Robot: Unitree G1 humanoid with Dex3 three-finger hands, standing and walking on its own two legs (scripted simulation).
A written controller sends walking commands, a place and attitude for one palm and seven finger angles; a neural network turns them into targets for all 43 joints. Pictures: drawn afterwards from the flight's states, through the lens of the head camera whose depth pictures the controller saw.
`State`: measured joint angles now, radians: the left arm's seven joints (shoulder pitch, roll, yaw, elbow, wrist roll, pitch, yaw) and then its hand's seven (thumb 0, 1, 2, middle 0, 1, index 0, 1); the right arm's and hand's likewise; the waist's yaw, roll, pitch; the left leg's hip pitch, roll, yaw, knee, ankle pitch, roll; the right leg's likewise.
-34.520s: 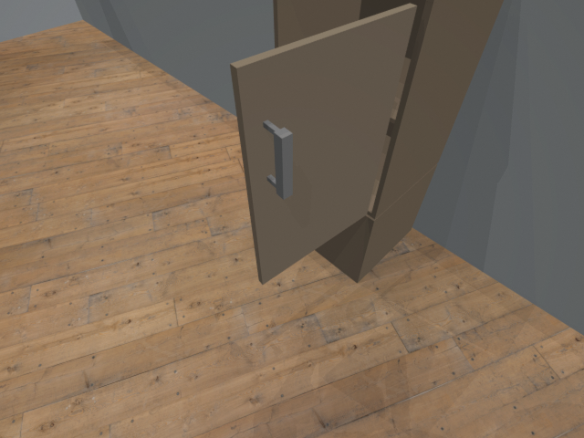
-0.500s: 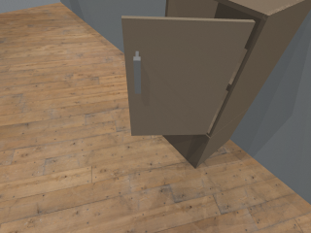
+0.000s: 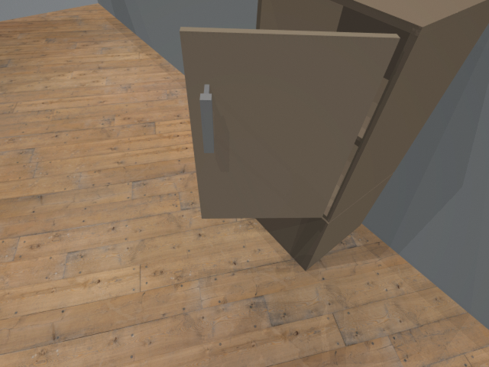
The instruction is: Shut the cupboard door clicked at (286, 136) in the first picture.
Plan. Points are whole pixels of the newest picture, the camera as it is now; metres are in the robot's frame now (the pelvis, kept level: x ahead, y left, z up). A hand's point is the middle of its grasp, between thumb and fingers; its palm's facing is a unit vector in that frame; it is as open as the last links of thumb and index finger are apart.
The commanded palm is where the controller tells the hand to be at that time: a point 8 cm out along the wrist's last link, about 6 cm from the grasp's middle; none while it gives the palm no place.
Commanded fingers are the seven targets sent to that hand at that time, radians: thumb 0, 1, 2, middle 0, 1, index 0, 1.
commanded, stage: shuffle to correct the standing spot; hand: left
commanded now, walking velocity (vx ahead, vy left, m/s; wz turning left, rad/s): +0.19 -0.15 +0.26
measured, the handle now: (208, 119) +0.58 +0.10 +0.08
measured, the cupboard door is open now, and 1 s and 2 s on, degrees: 54 54 54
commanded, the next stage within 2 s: come to a stop and stand still in 0.70 s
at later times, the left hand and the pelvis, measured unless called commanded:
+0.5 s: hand out of the picture +0.07 +0.13 -0.20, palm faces +0.11 -0.99 -0.10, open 7.4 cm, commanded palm none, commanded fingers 0.00 0.90 0.90 -0.20 -0.30 -0.20 -0.30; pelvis +0.12 -0.02 -0.01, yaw +3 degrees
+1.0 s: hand (207, 328) +0.23 +0.08 -0.18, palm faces +0.11 -0.98 -0.18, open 7.3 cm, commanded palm none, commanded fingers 0.00 0.90 0.90 -0.20 -0.30 -0.20 -0.30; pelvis +0.19 -0.10 +0.00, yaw +4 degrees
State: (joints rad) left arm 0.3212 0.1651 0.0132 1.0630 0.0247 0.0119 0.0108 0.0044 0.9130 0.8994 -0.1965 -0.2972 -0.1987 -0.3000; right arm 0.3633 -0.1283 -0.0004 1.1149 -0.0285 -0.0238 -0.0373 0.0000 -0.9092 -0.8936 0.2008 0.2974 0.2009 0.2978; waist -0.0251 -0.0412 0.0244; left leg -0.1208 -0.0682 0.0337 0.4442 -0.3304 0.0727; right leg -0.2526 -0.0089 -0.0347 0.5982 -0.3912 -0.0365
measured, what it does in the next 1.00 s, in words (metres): walks ahead: left foot, then right foot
